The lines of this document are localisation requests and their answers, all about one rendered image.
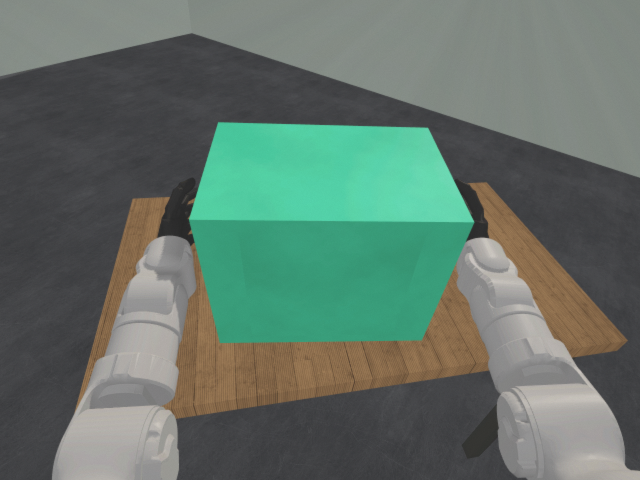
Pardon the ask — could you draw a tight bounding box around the robot right upper arm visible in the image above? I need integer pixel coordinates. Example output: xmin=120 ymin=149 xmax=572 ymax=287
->
xmin=497 ymin=383 xmax=640 ymax=480

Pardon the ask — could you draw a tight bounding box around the robot right forearm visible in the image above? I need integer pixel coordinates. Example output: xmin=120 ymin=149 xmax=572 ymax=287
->
xmin=456 ymin=238 xmax=625 ymax=464

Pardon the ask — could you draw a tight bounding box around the table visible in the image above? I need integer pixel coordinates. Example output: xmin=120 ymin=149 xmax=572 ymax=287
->
xmin=74 ymin=182 xmax=628 ymax=459

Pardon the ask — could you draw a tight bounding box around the robot right hand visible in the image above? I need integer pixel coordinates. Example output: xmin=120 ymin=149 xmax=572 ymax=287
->
xmin=454 ymin=179 xmax=489 ymax=243

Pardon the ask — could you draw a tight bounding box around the robot left forearm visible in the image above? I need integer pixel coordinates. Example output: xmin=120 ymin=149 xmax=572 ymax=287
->
xmin=52 ymin=236 xmax=196 ymax=480

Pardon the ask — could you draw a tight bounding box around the robot left hand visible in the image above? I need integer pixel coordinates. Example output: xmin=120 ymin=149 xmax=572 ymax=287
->
xmin=157 ymin=178 xmax=199 ymax=246

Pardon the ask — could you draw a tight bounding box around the robot left upper arm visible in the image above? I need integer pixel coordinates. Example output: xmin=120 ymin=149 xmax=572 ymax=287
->
xmin=55 ymin=405 xmax=179 ymax=480

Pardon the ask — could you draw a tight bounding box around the carton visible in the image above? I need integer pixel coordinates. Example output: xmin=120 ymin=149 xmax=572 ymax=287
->
xmin=189 ymin=122 xmax=474 ymax=343

